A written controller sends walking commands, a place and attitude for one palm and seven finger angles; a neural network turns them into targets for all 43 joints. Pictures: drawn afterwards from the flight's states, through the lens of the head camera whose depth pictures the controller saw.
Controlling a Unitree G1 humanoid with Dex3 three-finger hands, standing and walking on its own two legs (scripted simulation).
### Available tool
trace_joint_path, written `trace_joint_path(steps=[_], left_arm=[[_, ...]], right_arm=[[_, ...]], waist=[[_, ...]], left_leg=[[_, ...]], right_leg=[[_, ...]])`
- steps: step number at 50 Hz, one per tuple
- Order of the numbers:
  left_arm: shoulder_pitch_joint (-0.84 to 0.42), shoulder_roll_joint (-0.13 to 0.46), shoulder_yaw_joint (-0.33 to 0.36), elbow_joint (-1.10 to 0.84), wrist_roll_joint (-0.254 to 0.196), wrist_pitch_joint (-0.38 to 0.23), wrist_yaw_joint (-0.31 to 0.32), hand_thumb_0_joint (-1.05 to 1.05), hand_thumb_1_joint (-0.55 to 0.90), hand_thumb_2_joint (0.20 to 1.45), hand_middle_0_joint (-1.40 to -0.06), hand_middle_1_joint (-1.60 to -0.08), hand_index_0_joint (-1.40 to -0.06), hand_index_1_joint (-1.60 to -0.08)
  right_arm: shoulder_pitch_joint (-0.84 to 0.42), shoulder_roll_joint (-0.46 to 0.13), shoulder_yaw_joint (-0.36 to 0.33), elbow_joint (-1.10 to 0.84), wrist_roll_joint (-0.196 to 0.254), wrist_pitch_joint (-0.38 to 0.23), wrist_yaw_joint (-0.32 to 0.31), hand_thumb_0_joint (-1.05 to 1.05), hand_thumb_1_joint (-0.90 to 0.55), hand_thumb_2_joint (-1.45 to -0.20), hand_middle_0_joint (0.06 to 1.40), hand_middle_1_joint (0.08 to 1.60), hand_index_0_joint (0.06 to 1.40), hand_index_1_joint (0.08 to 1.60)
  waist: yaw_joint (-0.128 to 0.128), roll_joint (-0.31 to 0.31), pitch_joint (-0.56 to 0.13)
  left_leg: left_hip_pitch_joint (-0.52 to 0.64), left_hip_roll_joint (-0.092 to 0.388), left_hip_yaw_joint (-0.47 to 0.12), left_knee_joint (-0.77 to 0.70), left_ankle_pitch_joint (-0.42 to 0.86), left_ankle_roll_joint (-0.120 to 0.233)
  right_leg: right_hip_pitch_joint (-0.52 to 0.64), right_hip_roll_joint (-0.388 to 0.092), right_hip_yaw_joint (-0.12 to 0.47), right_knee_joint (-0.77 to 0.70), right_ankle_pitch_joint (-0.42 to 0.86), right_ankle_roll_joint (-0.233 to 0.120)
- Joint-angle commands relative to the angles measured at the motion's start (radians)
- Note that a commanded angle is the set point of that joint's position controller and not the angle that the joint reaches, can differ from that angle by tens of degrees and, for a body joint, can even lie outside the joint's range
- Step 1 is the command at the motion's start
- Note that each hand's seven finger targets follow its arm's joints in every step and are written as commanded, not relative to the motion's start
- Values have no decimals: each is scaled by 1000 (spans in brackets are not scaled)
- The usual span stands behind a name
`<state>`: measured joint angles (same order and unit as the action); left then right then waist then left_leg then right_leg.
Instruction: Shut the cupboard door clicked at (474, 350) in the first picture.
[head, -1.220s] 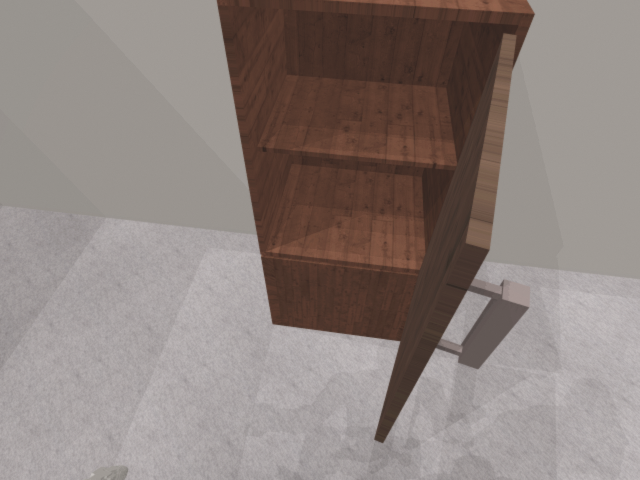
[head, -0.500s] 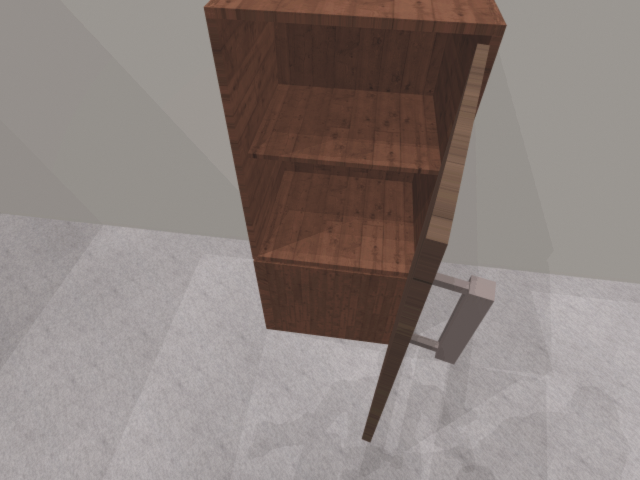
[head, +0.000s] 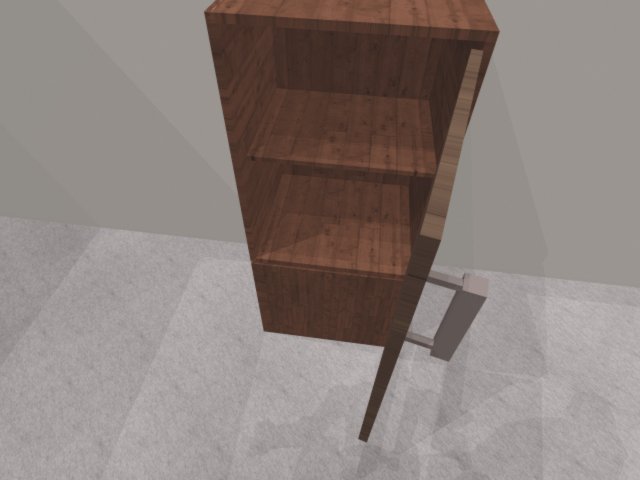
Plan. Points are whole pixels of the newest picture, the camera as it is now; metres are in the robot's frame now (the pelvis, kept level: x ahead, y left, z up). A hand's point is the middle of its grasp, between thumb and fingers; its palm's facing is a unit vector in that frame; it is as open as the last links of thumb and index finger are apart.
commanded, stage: look at it before walking up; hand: left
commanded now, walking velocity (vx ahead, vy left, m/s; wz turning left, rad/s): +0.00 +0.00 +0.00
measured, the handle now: (438, 315) +0.30 -0.12 +0.07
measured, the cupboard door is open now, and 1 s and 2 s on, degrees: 77 77 77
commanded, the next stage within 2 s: walk to a spot facing it in 0.42 s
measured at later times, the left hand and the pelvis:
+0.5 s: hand out of the picture +0.07 +0.25 -0.16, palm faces -0.01 -0.95 -0.32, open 7.4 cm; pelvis +0.00 +0.00 +0.00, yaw +0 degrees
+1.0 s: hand out of the picture +0.04 +0.17 -0.18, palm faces -0.13 -0.96 -0.26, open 7.4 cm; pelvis -0.03 -0.02 -0.02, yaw -12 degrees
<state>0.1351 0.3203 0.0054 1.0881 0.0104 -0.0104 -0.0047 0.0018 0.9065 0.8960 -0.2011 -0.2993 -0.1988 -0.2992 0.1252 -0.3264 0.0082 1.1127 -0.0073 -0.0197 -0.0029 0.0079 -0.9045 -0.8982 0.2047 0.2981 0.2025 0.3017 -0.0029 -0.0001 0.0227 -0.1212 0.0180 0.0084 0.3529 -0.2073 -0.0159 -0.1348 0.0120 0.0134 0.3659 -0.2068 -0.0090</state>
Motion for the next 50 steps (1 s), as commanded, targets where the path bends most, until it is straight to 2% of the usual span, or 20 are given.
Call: trace_joint_path(steps=[1,15,19,25,28,31,34,37,39,40,41,42,43,44,45,46,47,48,49,50], left_arm=[[-30,206,37,-65,2,-18,16,0,900,900,-200,-300,-200,-300],[-19,212,37,-57,2,-21,17,0,900,900,-200,-300,-200,-300],[-14,212,36,-53,2,-19,16,0,900,900,-200,-300,-200,-300],[-19,212,37,-54,3,-19,17,0,900,900,-200,-300,-200,-300],[-24,213,41,-62,3,-15,15,0,900,900,-200,-300,-200,-300],[30,113,31,-66,2,16,20,0,900,900,-200,-300,-200,-300],[57,114,43,-105,7,35,16,0,900,900,-200,-300,-200,-300],[67,101,55,-151,11,46,8,0,900,900,-200,-300,-200,-300],[87,78,60,-174,11,50,2,0,900,900,-200,-300,-200,-300],[98,61,64,-182,12,55,-1,0,900,900,-200,-300,-200,-300],[111,44,68,-193,12,59,-4,0,900,900,-200,-300,-200,-300],[124,34,74,-200,11,59,-7,0,900,900,-200,-300,-200,-300],[165,25,78,-195,12,56,-10,0,900,900,-200,-300,-200,-300],[230,34,82,-182,17,50,-10,0,900,900,-200,-300,-200,-300],[267,91,95,-178,27,35,-3,0,900,900,-200,-300,-200,-300],[265,178,106,-194,24,24,11,0,900,900,-200,-300,-200,-300],[268,157,108,-202,14,26,24,0,900,900,-200,-300,-200,-300],[197,134,107,-210,14,27,25,0,900,900,-200,-300,-200,-300],[160,109,104,-224,10,23,27,0,900,900,-200,-300,-200,-300],[143,91,100,-231,10,19,26,0,900,900,-200,-300,-200,-300]], right_arm=[[-37,-197,-38,-54,-3,-18,-17,0,-900,-900,200,300,200,300],[-35,-204,-38,-51,-1,-19,-18,0,-900,-900,200,300,200,300],[-41,-204,-37,-51,0,-17,-18,0,-900,-900,200,300,200,300],[-36,-204,-38,-49,-1,-19,-17,0,-900,-900,200,300,200,300],[-31,-207,-41,-50,-3,-20,-21,0,-900,-900,200,300,200,300],[36,-93,-29,-55,-4,0,-27,0,-900,-900,200,300,200,300],[49,-107,-50,-97,-5,17,-33,0,-900,-900,200,300,200,300],[47,-119,-72,-144,-7,23,-35,0,-900,-900,200,300,200,300],[37,-134,-84,-169,-7,23,-35,0,-900,-900,200,300,200,300],[28,-135,-89,-181,-8,20,-35,0,-900,-900,200,300,200,300],[13,-131,-92,-192,-10,18,-33,0,-900,-900,200,300,200,300],[-5,-124,-95,-206,-12,18,-33,0,-900,-900,200,300,200,300],[-27,-118,-96,-215,-15,19,-33,0,-900,-900,200,300,200,300],[-43,-116,-98,-225,-13,25,-31,0,-900,-900,200,300,200,300],[-25,-65,-92,-238,-6,34,-26,0,-900,-900,200,300,200,300],[-13,6,-80,-275,-2,36,-21,0,-900,-900,200,300,200,300],[-33,-25,-84,-271,-3,46,-28,0,-900,-900,200,300,200,300],[-45,-21,-91,-263,-2,43,-27,0,-900,-900,200,300,200,300],[-19,-27,-92,-248,-7,40,-24,0,-900,-900,200,300,200,300],[-5,-11,-89,-238,-10,36,-22,0,-900,-900,200,300,200,300]], waist=[[4,1,-52],[3,-2,-70],[8,-3,-48],[6,1,-55],[5,1,-46],[-1,-5,-44],[0,12,-31],[0,53,-25],[9,122,-29],[17,170,-25],[25,199,-16],[35,200,-4],[61,165,-2],[93,71,-9],[100,-177,5],[77,-362,4],[88,-267,-36],[55,-185,9],[36,-106,-12],[25,-87,-41]], left_leg=[[10,101,-90,-53,138,36],[29,105,-89,-52,180,34],[24,104,-91,-59,161,35],[19,104,-94,-67,163,35],[35,111,-78,-56,172,32],[28,118,-24,7,179,13],[20,140,-10,44,124,22],[-7,189,-29,44,71,49],[-35,260,-61,27,94,92],[-59,310,-79,7,140,128],[-82,343,-73,-3,180,159],[-125,355,-49,23,204,165],[-160,337,-8,88,200,142],[-212,289,46,218,139,96],[-305,145,146,488,-72,6],[-473,10,107,718,-391,-41],[-436,31,-43,788,-359,-25],[-473,43,-61,830,-290,-24],[-462,63,-60,822,-224,-31],[-446,63,-51,806,-187,-39]], right_leg=[[-4,-126,103,-62,141,-18],[15,-129,98,-59,199,-18],[2,-126,98,-69,170,-16],[14,-128,94,-69,167,-15],[-7,-122,109,-61,198,-20],[-52,-113,129,5,267,-11],[-132,-86,144,76,238,-13],[-198,-43,128,180,188,-8],[-220,-9,82,320,74,3],[-228,3,40,412,-106,13],[-229,-6,3,481,-228,22],[-195,-35,3,483,-264,20],[-139,-44,-4,415,-222,16],[-61,-39,-9,284,-97,12],[-39,-146,196,44,79,-26],[-44,-369,565,-94,272,-145],[-75,-347,582,-128,158,-170],[-91,-312,555,-107,88,-185],[-75,-282,486,-76,113,-185],[-52,-249,434,-52,169,-181]])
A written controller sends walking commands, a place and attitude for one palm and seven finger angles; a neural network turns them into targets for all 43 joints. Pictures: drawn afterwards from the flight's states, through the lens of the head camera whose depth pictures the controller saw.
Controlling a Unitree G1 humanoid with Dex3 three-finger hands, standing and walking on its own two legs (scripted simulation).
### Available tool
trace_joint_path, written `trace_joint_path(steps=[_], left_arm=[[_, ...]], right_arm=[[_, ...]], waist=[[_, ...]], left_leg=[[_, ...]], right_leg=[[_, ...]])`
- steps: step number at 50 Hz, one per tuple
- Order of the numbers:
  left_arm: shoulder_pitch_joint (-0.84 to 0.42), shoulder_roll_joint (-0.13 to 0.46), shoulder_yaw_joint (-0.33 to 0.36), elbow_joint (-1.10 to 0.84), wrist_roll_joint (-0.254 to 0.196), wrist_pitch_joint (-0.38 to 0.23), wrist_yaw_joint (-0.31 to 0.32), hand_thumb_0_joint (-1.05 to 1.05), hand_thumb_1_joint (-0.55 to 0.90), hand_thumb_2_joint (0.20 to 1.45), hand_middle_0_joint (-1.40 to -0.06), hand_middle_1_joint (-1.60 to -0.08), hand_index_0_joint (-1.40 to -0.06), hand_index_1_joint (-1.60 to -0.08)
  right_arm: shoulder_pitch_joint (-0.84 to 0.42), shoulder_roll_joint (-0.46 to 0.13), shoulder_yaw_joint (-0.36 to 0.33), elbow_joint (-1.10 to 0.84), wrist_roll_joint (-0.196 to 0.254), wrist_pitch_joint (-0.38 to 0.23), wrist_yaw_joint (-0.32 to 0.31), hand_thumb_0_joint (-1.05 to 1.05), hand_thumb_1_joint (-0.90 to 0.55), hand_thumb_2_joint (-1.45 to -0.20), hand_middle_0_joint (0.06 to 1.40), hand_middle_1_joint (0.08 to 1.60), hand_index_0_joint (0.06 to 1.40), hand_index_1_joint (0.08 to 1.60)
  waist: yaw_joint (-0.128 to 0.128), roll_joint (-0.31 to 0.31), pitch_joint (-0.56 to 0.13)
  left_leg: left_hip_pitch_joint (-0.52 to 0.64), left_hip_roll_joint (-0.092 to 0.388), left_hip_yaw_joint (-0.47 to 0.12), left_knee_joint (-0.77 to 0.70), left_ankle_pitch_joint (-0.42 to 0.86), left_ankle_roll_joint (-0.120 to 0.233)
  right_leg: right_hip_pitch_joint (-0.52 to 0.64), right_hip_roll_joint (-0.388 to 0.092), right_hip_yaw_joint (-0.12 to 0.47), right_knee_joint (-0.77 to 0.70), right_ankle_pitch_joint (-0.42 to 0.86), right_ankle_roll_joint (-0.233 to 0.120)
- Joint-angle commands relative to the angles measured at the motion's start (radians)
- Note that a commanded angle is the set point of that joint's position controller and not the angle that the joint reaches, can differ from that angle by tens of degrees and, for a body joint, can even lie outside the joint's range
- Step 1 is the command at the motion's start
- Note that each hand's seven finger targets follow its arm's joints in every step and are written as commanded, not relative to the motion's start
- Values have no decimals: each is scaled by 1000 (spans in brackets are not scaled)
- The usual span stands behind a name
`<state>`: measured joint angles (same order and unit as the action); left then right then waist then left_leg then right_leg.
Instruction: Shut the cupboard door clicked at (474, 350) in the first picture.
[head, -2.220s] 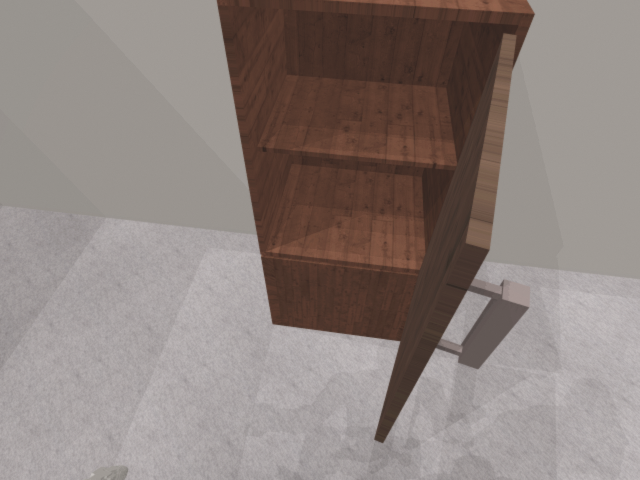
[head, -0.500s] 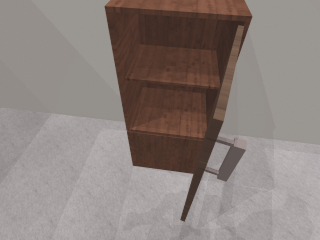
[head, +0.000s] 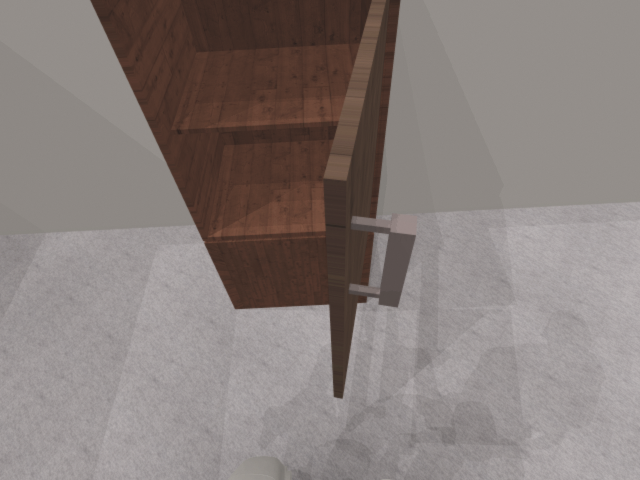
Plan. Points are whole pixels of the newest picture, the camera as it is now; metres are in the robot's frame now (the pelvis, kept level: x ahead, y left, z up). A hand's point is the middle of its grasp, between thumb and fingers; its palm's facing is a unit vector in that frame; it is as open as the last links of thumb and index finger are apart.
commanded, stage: walk to a spot facing it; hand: left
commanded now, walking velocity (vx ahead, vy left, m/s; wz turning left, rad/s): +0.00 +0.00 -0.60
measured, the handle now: (376, 263) +0.34 -0.03 +0.10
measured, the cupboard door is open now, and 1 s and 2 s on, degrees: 77 77 100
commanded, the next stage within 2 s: none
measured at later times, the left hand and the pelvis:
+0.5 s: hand out of the picture +0.11 +0.26 -0.15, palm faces -0.19 -0.95 -0.24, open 7.4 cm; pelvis -0.01 +0.06 +0.02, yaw -17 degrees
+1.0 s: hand (256, 448) +0.17 +0.12 -0.14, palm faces -0.57 -0.79 -0.23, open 7.4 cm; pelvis -0.02 +0.02 +0.02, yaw -36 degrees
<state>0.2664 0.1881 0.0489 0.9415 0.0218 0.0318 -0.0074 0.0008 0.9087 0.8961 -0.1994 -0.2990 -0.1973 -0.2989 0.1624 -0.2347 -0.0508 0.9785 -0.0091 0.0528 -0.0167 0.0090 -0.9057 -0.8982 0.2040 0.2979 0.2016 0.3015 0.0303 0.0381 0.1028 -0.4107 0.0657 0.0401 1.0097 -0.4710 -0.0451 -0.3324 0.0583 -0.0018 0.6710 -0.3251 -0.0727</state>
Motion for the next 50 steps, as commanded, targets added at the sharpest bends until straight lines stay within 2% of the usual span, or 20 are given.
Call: trace_joint_path(steps=[1,5,12,15,18,19,20,21,23,26,30,34,38,40,41,42,43,44,46,50], left_arm=[[18,214,55,-82,-2,-27,27,0,900,900,-200,-300,-200,-300],[72,215,63,-64,-2,-26,24,0,900,900,-200,-300,-200,-300],[77,220,73,-72,6,-13,21,0,900,900,-200,-300,-200,-300],[31,241,79,-91,9,-4,19,0,900,900,-200,-300,-200,-300],[-36,229,75,-115,1,6,13,0,900,900,-200,-300,-200,-300],[-46,188,68,-130,-3,8,9,0,900,900,-200,-300,-200,-300],[-31,134,60,-151,-7,8,-5,0,900,900,-200,-300,-200,-300],[-50,172,76,-158,9,4,-8,0,900,900,-200,-300,-200,-300],[-9,178,87,-105,18,13,-22,0,900,900,-200,-300,-200,-300],[-2,144,70,-95,10,24,-31,0,900,900,-200,-300,-200,-300],[-103,126,54,-121,3,23,-33,0,900,900,-200,-300,-200,-300],[-159,113,42,-136,-1,24,-35,0,900,900,-200,-300,-200,-300],[-143,110,41,-135,-1,8,-32,0,900,900,-200,-300,-200,-300],[-44,146,49,-104,1,-9,-27,0,900,900,-200,-300,-200,-300],[36,255,68,-78,9,-26,-17,0,900,900,-200,-300,-200,-300],[96,343,86,-62,-4,-26,-3,0,900,900,-200,-300,-200,-300],[122,323,92,-58,-11,-22,11,0,900,900,-200,-300,-200,-300],[77,286,87,-60,-8,-19,16,0,900,900,-200,-300,-200,-300],[-11,227,64,-81,-4,-33,12,0,900,900,-200,-300,-200,-300],[-4,226,61,-72,1,-58,4,0,900,900,-200,-300,-200,-300]], right_arm=[[-35,-93,-28,-99,-9,-37,-9,0,-900,-900,200,300,200,300],[-37,-71,-29,-99,-7,-34,-13,0,-900,-900,200,300,200,300],[-77,-68,-26,-139,0,-43,-19,0,-900,-900,200,300,200,300],[-30,-67,-25,-144,8,-51,-22,0,-900,-900,200,300,200,300],[93,-86,-26,-119,11,-63,-31,0,-900,-900,200,300,200,300],[131,-135,-35,-120,7,-72,-37,0,-900,-900,200,300,200,300],[111,-238,-50,-140,-7,-72,-36,0,-900,-900,200,300,200,300],[75,-247,-44,-165,-8,-68,-36,0,-900,-900,200,300,200,300],[-31,-156,-14,-180,-14,-74,-36,0,-900,-900,200,300,200,300],[-10,-129,-7,-173,-13,-79,-35,0,-900,-900,200,300,200,300],[118,-148,-22,-128,-13,-78,-33,0,-900,-900,200,300,200,300],[144,-174,-37,-101,-15,-71,-24,0,-900,-900,200,300,200,300],[138,-198,-51,-89,-19,-66,-15,0,-900,-900,200,300,200,300],[150,-192,-51,-86,-11,-62,-8,0,-900,-900,200,300,200,300],[175,-128,-34,-103,-2,-59,3,0,-900,-900,200,300,200,300],[98,-81,-15,-163,-12,-54,4,0,-900,-900,200,300,200,300],[24,-115,-19,-176,-11,-49,-5,0,-900,-900,200,300,200,300],[-27,-119,-23,-178,-11,-49,1,0,-900,-900,200,300,200,300],[-5,-114,-28,-146,-22,-55,15,0,-900,-900,200,300,200,300],[48,-89,-31,-125,-21,-59,27,0,-900,-900,200,300,200,300]], waist=[[-8,-122,-137],[8,-113,-182],[31,-178,-161],[13,-199,-175],[-47,-187,-173],[-69,-68,-173],[-59,242,-142],[-52,187,-98],[16,84,-50],[7,105,-61],[-53,110,-76],[-74,148,-84],[-63,171,-117],[-10,81,-195],[23,-178,-267],[60,-366,-251],[90,-315,-238],[76,-277,-162],[13,-158,-77],[-14,-181,-57]], left_leg=[[-147,11,-73,129,93,-17],[-139,-12,-61,61,107,-29],[-60,-44,-61,-154,61,-19],[45,-67,-60,-302,49,1],[305,-74,-53,-579,194,26],[425,47,-176,-697,142,65],[450,309,-453,-813,92,145],[259,431,-513,-838,96,214],[142,267,-280,-793,241,177],[207,188,-116,-733,428,166],[344,231,-82,-693,597,197],[315,269,-13,-662,649,196],[310,286,43,-565,692,156],[227,248,117,-373,570,76],[-9,170,192,-141,249,8],[-252,49,128,69,-182,-33],[-294,71,-3,120,-146,-17],[-325,82,-14,156,-78,-16],[-273,92,-7,107,64,-29],[-188,64,23,-2,162,-43]], right_leg=[[166,-278,416,-343,344,-113],[227,-245,401,-323,391,-106],[183,-222,491,-335,345,-118],[135,-208,524,-325,340,-103],[-49,-130,487,-281,208,-19],[-194,-39,399,-178,57,30],[-360,87,196,85,-167,87],[-326,12,118,322,-208,120],[-257,-23,99,524,-70,134],[-277,-43,54,557,-19,150],[-282,-80,8,391,-63,159],[-148,-92,-48,197,-91,141],[-24,-72,-78,2,-73,108],[215,-66,-84,-244,113,82],[467,-275,164,-338,187,8],[496,-466,462,-357,379,-98],[447,-443,461,-378,236,-139],[392,-401,459,-404,60,-146],[268,-321,336,-415,30,-115],[175,-263,279,-442,32,-101]])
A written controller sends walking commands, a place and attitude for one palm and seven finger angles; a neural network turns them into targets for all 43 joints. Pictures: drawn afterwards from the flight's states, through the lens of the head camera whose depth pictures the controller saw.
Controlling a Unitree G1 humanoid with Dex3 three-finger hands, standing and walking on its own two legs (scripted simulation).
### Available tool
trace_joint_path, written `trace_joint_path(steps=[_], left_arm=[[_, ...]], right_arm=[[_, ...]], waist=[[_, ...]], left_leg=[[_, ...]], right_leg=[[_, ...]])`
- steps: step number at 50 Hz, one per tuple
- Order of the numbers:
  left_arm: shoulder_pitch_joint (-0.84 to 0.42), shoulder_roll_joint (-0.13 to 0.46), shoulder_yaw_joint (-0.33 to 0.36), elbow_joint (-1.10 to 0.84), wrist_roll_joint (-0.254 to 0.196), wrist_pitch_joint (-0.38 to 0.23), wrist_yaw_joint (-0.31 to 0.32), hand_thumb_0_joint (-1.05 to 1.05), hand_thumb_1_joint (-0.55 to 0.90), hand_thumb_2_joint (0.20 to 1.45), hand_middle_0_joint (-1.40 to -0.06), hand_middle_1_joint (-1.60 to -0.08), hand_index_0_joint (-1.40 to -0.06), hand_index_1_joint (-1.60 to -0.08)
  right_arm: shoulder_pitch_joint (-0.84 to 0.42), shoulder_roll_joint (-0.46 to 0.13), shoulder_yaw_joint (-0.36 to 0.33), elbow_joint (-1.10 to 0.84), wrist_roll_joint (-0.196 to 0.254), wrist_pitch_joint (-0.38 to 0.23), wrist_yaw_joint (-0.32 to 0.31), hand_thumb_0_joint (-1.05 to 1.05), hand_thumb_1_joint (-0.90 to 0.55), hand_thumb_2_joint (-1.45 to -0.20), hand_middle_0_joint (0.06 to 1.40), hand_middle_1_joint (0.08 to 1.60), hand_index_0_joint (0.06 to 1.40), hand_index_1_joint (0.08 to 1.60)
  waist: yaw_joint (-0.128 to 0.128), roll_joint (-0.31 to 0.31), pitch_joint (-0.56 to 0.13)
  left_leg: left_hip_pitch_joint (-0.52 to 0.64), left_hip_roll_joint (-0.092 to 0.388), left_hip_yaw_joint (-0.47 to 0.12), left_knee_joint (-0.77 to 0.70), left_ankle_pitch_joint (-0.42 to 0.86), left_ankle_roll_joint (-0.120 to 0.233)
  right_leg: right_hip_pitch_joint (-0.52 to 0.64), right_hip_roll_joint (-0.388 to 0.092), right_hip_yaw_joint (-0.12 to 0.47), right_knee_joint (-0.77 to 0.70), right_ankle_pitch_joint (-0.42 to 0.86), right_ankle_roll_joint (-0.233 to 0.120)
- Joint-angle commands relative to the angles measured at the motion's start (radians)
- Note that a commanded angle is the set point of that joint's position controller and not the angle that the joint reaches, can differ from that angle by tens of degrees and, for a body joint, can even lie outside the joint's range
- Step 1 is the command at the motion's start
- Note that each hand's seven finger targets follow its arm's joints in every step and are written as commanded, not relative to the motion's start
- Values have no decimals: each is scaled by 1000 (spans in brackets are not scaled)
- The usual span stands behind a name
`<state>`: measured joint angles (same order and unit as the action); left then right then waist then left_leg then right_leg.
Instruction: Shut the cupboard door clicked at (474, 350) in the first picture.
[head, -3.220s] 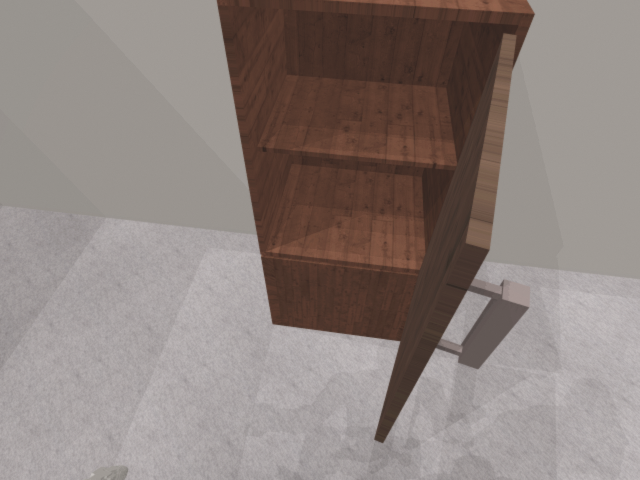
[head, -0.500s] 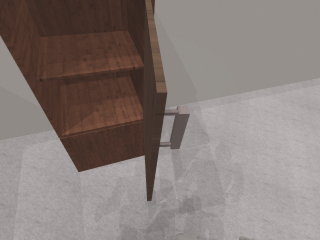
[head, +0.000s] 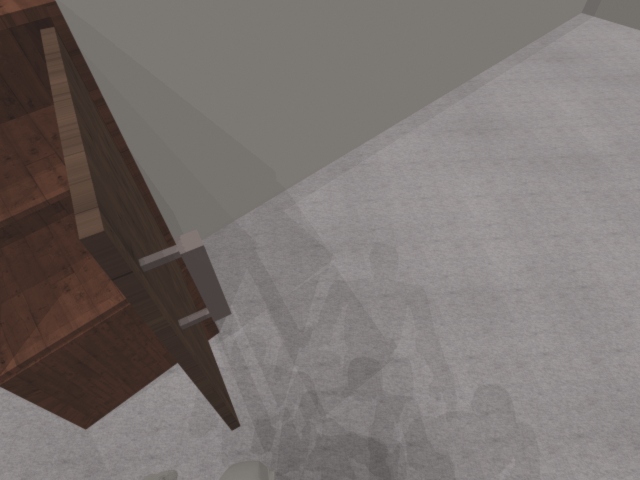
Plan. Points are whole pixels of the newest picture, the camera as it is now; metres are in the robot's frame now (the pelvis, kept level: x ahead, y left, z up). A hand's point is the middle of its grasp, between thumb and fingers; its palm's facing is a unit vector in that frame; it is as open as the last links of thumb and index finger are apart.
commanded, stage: walk to a spot facing it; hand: left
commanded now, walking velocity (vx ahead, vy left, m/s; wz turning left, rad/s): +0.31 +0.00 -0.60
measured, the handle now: (188, 287) +0.32 +0.17 +0.08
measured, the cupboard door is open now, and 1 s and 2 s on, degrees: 77 100 100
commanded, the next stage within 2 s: none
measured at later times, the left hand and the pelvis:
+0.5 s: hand (195, 407) +0.25 +0.21 -0.17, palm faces -0.23 -0.96 -0.17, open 7.4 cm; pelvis +0.13 +0.03 +0.01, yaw -16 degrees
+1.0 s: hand (342, 412) +0.24 -0.02 -0.15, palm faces -0.31 -0.93 -0.20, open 7.4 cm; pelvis +0.20 -0.18 +0.01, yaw -25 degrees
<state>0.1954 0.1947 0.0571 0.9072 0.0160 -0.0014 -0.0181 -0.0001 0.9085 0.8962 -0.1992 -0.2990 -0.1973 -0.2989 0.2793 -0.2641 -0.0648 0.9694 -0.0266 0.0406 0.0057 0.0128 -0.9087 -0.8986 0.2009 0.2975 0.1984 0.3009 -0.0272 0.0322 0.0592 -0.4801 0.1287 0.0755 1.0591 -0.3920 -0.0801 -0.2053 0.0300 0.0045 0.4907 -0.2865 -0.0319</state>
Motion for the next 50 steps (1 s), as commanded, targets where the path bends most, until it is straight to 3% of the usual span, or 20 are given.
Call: trace_joint_path(steps=[1,7,10,11,12,13,15,16,18,21,29,33,35,36,37,38,39,40,42,50], left_arm=[[78,218,53,-35,7,-27,13,0,900,900,-200,-300,-200,-300],[107,229,60,-26,12,-32,11,0,900,900,-200,-300,-200,-300],[55,213,66,-35,10,-28,12,0,900,900,-200,-300,-200,-300],[48,160,56,-43,6,-25,7,0,900,900,-200,-300,-200,-300],[72,82,45,-63,-9,-20,-9,0,900,900,-200,-300,-200,-300],[65,104,49,-82,1,-27,-12,0,900,900,-200,-300,-200,-300],[20,120,57,-48,19,-22,-23,0,900,900,-200,-300,-200,-300],[70,102,55,-22,22,-15,-34,0,900,900,-200,-300,-200,-300],[118,80,50,8,21,3,-41,0,900,900,-200,-300,-200,-300],[58,53,42,-5,22,10,-43,0,900,900,-200,-300,-200,-300],[-130,38,27,-29,17,5,-50,0,900,900,-200,-300,-200,-300],[-48,59,38,22,14,-15,-46,0,900,900,-200,-300,-200,-300],[212,122,57,115,17,-29,-32,0,900,900,-200,-300,-200,-300],[345,242,83,160,22,-46,-18,0,900,900,-200,-300,-200,-300],[404,318,85,178,5,-54,-4,0,900,900,-200,-300,-200,-300],[367,302,80,161,-2,-54,9,0,900,900,-200,-300,-200,-300],[283,256,70,139,-3,-56,16,0,900,900,-200,-300,-200,-300],[199,207,51,115,-3,-60,18,0,900,900,-200,-300,-200,-300],[190,128,23,126,1,-75,18,0,900,900,-200,-300,-200,-300],[306,29,6,191,-1,-85,37,0,900,900,-200,-300,-200,-300]], right_arm=[[-83,-61,-18,-124,-3,-49,6,0,-900,-900,200,300,200,300],[-139,-49,-16,-174,6,-79,10,0,-900,-900,200,300,200,300],[12,-58,-19,-132,11,-97,-7,0,-900,-900,200,300,200,300],[143,-115,-29,-93,8,-106,-26,0,-900,-900,200,300,200,300],[262,-241,-53,-68,-11,-110,-33,0,-900,-900,200,300,200,300],[249,-237,-36,-80,-6,-102,-34,0,-900,-900,200,300,200,300],[112,-127,-11,-99,-3,-108,-35,0,-900,-900,200,300,200,300],[49,-91,1,-98,1,-115,-37,0,-900,-900,200,300,200,300],[39,-54,8,-85,9,-126,-41,0,-900,-900,200,300,200,300],[108,-39,8,-44,9,-132,-41,0,-900,-900,200,300,200,300],[152,-69,-17,16,-4,-112,-23,0,-900,-900,200,300,200,300],[101,-105,-30,31,-11,-97,-15,0,-900,-900,200,300,200,300],[72,-97,-26,40,-5,-87,-8,0,-900,-900,200,300,200,300],[85,-26,-13,27,9,-86,3,0,-900,-900,200,300,200,300],[42,19,5,-24,12,-90,7,0,-900,-900,200,300,200,300],[18,-5,-3,-14,12,-94,3,0,-900,-900,200,300,200,300],[5,-6,-10,3,13,-97,0,0,-900,-900,200,300,200,300],[-2,1,-9,26,5,-98,-1,0,-900,-900,200,300,200,300],[28,29,-4,63,-5,-81,-3,0,-900,-900,200,300,200,300],[16,26,-15,79,-1,-42,-13,0,-900,-900,200,300,200,300]], waist=[[49,-171,-3],[61,-201,9],[-17,-144,-33],[-74,-18,-89],[-111,328,-151],[-82,280,-111],[-30,115,42],[18,112,36],[35,180,-31],[20,109,-15],[-31,161,-31],[14,136,-61],[138,2,-156],[192,-260,-233],[183,-387,-237],[159,-273,-247],[113,-108,-216],[79,-31,-170],[49,-56,-116],[29,-107,-5]], left_leg=[[-113,-6,-13,-78,97,-8],[3,-55,-18,-309,75,11],[330,-89,3,-541,133,23],[534,-30,-63,-641,58,40],[663,286,-460,-792,-205,124],[554,407,-643,-915,-373,192],[332,325,-479,-949,-360,171],[328,259,-321,-928,-206,134],[342,183,-110,-885,23,116],[392,195,-35,-876,179,160],[437,217,97,-860,183,177],[417,251,139,-745,173,153],[314,168,220,-415,253,98],[73,79,227,-107,16,67],[-181,-34,111,138,-230,46],[-219,-4,-12,240,-152,67],[-211,23,-47,276,-36,74],[-177,61,-59,230,71,72],[-101,58,-40,171,164,63],[-206,-2,-61,92,278,41]], right_leg=[[32,-231,288,-272,-46,-145],[-2,-221,357,-247,-66,-147],[-139,-155,333,-100,-43,-99],[-239,-68,269,109,-20,-63],[-447,79,94,466,-259,3],[-499,25,69,642,-273,11],[-505,-71,54,785,-111,18],[-494,-94,40,782,-21,29],[-441,-101,18,754,62,49],[-488,-121,-13,691,92,62],[-389,-130,-98,272,104,62],[-187,-103,-124,126,54,32],[132,-37,-164,24,52,12],[342,-231,111,-105,-139,-36],[408,-418,545,-256,-175,-119],[356,-445,624,-314,-262,-150],[299,-425,586,-316,-312,-131],[202,-368,439,-289,-210,-114],[85,-287,277,-296,30,-56],[101,-213,179,-402,88,135]])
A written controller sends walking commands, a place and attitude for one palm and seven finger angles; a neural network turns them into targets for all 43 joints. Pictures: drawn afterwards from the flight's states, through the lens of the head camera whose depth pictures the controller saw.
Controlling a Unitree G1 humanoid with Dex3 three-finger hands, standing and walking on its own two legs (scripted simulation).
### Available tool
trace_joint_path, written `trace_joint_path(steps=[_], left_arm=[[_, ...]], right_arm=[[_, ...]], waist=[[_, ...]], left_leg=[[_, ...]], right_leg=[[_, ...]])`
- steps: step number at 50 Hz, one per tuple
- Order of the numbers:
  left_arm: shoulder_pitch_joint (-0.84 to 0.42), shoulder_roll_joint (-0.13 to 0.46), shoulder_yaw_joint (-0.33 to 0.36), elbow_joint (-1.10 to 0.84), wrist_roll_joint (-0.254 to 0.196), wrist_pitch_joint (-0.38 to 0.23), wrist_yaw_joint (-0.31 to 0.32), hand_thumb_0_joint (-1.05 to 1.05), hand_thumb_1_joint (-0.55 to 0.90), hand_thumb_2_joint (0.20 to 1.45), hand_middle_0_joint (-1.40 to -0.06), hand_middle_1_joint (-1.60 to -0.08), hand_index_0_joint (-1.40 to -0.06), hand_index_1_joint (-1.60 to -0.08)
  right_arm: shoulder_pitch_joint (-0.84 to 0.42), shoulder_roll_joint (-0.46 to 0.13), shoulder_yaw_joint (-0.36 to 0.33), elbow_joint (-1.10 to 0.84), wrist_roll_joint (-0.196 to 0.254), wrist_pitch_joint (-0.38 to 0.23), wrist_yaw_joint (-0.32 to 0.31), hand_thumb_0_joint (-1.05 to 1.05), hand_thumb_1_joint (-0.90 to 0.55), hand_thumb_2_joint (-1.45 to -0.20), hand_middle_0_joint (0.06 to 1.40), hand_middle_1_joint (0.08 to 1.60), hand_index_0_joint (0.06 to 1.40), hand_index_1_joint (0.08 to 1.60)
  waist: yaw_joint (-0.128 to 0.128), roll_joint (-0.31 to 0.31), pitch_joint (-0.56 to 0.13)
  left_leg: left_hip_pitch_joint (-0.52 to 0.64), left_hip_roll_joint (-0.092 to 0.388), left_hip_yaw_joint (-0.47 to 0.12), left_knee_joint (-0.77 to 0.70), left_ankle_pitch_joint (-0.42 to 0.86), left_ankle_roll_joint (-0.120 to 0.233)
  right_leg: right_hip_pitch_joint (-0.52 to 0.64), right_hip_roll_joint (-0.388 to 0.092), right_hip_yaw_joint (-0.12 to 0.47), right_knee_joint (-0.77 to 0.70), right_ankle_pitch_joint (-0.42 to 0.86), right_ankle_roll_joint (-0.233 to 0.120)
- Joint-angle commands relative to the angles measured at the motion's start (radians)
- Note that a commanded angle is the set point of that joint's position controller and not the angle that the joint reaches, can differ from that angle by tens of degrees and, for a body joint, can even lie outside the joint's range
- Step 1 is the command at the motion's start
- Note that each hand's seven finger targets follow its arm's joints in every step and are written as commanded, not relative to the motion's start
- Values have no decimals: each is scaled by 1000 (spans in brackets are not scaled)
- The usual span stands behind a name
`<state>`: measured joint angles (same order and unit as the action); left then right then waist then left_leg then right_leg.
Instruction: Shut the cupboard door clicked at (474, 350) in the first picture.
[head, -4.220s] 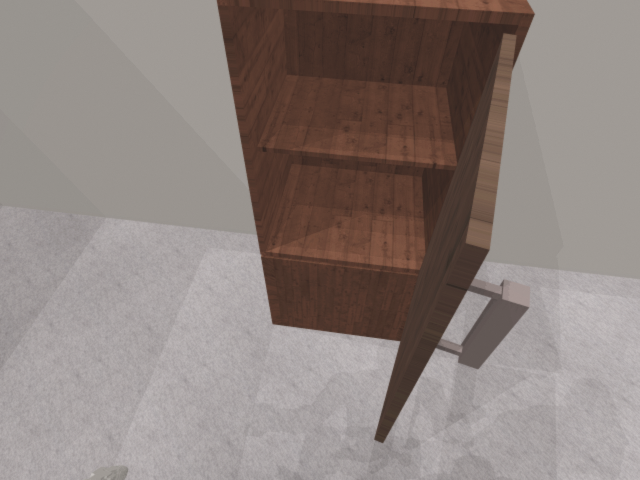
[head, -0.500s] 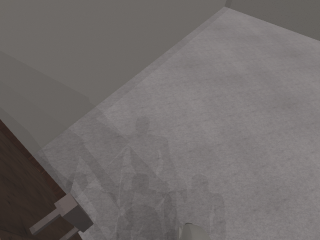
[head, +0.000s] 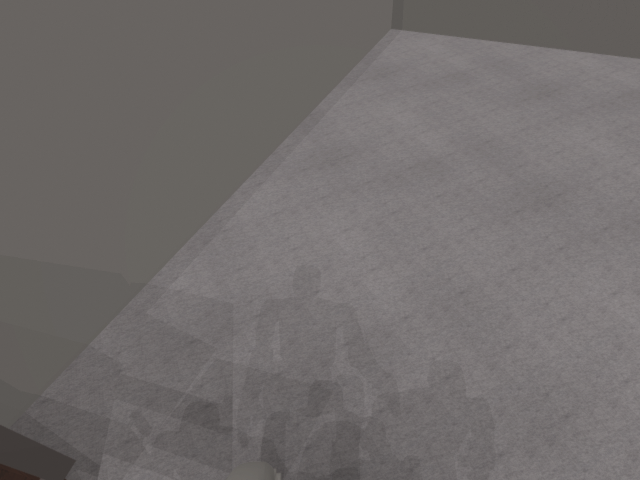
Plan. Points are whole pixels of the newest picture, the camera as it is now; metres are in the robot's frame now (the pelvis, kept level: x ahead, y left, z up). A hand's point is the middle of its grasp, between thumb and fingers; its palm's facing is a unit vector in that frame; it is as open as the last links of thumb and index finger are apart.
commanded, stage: walk to a spot facing it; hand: left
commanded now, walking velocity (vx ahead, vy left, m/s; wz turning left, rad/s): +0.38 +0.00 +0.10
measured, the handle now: out of the picture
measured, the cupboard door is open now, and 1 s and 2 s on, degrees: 100 100 100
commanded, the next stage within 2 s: turn to face it in 1.84 s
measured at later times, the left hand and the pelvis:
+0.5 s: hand out of the picture +0.10 +0.04 -0.23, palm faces +0.24 -0.94 -0.26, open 7.4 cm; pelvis +0.10 -0.16 -0.08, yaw +6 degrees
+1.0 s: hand (297, 390) +0.29 +0.08 -0.17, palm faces +0.24 -0.96 -0.17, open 7.4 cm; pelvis +0.28 -0.12 +0.00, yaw +12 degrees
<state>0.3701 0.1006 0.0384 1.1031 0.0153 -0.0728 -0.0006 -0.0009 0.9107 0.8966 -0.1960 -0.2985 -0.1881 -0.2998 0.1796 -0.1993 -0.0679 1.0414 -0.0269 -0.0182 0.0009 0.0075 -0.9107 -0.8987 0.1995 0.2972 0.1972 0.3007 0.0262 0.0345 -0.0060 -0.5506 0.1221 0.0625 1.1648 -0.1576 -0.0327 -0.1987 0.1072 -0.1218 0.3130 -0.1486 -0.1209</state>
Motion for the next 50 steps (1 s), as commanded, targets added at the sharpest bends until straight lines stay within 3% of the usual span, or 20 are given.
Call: trace_joint_path(steps=[1,5,8,9,11,12,13,14,15,16,19,21,23,28,34,35,36,38,43,50], left_arm=[[141,116,24,-1,-2,-13,20,0,900,900,-200,-300,-200,-300],[208,93,26,27,-3,-20,26,0,900,900,-200,-300,-200,-300],[168,93,45,30,-9,-11,31,0,900,900,-200,-300,-200,-300],[106,103,53,21,-11,-3,30,0,900,900,-200,-300,-200,-300],[-212,223,105,-71,-44,18,30,0,900,900,-200,-300,-200,-300],[-180,183,84,-106,-79,43,28,0,900,900,-200,-300,-200,-300],[-106,183,95,-161,-50,35,44,0,900,900,-200,-300,-200,-300],[-23,102,74,-201,-3,18,23,0,900,900,-200,-300,-200,-300],[8,42,62,-266,21,23,-13,0,900,900,-200,-300,-200,-300],[90,18,51,-237,10,39,-39,0,900,900,-200,-300,-200,-300],[434,24,47,-34,14,58,-9,0,900,900,-200,-300,-200,-300],[476,189,40,-27,26,30,22,0,900,900,-200,-300,-200,-300],[180,342,67,-152,37,20,33,0,900,900,-200,-300,-200,-300],[-25,255,43,-114,43,7,34,0,900,900,-200,-300,-200,-300],[46,219,58,-73,16,15,18,0,900,900,-200,-300,-200,-300],[58,174,53,-88,8,16,11,0,900,900,-200,-300,-200,-300],[55,112,38,-130,0,15,-2,0,900,900,-200,-300,-200,-300],[-97,145,38,-166,12,11,-3,0,900,900,-200,-300,-200,-300],[-60,116,31,-113,22,32,-30,0,900,900,-200,-300,-200,-300],[-277,115,25,-182,15,34,-29,0,900,900,-200,-300,-200,-300]], right_arm=[[93,-40,-14,-1,1,18,-10,0,-900,-900,200,300,200,300],[45,-31,-19,-16,7,14,-14,0,-900,-900,200,300,200,300],[129,-40,-37,6,15,16,-29,0,-900,-900,200,300,200,300],[207,-52,-50,30,21,15,-41,0,-900,-900,200,300,200,300],[697,-132,-109,139,53,-18,-106,0,-900,-900,200,300,200,300],[643,-116,-78,132,62,-16,-120,0,-900,-900,200,300,200,300],[225,-27,-13,-8,50,-31,-123,0,-900,-900,200,300,200,300],[50,-104,7,-146,3,-99,-93,0,-900,-900,200,300,200,300],[23,-156,-2,-164,-23,-96,-60,0,-900,-900,200,300,200,300],[-74,-201,-25,-157,-29,-75,-53,0,-900,-900,200,300,200,300],[-182,-139,-16,-133,-27,-19,-17,0,-900,-900,200,300,200,300],[-209,38,3,-198,-11,-2,-11,0,-900,-900,200,300,200,300],[-171,28,6,-251,-8,8,6,0,-900,-900,200,300,200,300],[-59,-31,0,-174,2,1,31,0,-900,-900,200,300,200,300],[127,-39,1,-134,12,-37,16,0,-900,-900,200,300,200,300],[248,-108,-16,-102,7,-46,3,0,-900,-900,200,300,200,300],[335,-212,-45,-86,0,-50,-9,0,-900,-900,200,300,200,300],[274,-219,-41,-94,6,-37,-25,0,-900,-900,200,300,200,300],[151,-99,-1,-95,11,-65,-25,0,-900,-900,200,300,200,300],[260,-89,-8,-8,7,-67,-24,0,-900,-900,200,300,200,300]], waist=[[-21,-108,84],[-9,-79,119],[-65,-181,137],[-116,-237,163],[-422,-35,51],[-383,653,-73],[-66,330,-116],[67,-69,-63],[80,-93,-21],[116,61,23],[245,-121,38],[222,-477,133],[77,-367,128],[-39,-284,244],[-83,-84,26],[-128,81,-87],[-145,348,-134],[-150,205,-53],[-37,104,16],[-68,41,76]], left_leg=[[-151,2,-47,-33,42,-9],[-180,-28,-12,-97,15,-2],[-13,-92,112,-231,-75,16],[166,-121,163,-371,-132,34],[742,-91,241,-714,-51,186],[627,262,-47,-680,297,290],[225,379,-141,-624,165,240],[97,438,-373,-645,-165,145],[-92,385,-392,-756,-501,123],[-336,336,-325,-839,-680,139],[-505,37,-14,-469,-752,61],[-518,-117,-33,256,-641,46],[-504,-43,-165,365,-398,29],[-147,-5,-31,-7,-228,31],[391,-142,118,-636,-134,48],[618,-41,-35,-720,-148,91],[792,236,-459,-819,-98,188],[666,276,-532,-891,-144,265],[451,105,-189,-930,94,182],[518,119,-156,-940,246,207]], right_leg=[[95,-292,294,-233,-38,223],[161,-290,258,-225,191,255],[115,-214,104,-227,664,415],[-4,-165,41,-185,932,499],[-429,-35,-122,658,1318,672],[-449,66,63,1589,-540,496],[-338,-131,447,1792,-614,58],[-518,-247,534,1654,-531,-321],[-441,-221,355,1309,-547,1],[-200,-238,268,1013,-520,118],[196,-70,-113,537,-307,147],[-66,-385,553,17,-765,70],[-218,-604,1091,-242,-1099,-81],[-350,-430,406,-76,-572,2],[-85,-334,117,219,17,53],[-162,-287,48,484,82,94],[-455,-168,-10,760,-319,153],[-578,-206,96,945,-333,134],[-417,-248,76,802,-122,160],[-414,-239,40,446,-43,166]])
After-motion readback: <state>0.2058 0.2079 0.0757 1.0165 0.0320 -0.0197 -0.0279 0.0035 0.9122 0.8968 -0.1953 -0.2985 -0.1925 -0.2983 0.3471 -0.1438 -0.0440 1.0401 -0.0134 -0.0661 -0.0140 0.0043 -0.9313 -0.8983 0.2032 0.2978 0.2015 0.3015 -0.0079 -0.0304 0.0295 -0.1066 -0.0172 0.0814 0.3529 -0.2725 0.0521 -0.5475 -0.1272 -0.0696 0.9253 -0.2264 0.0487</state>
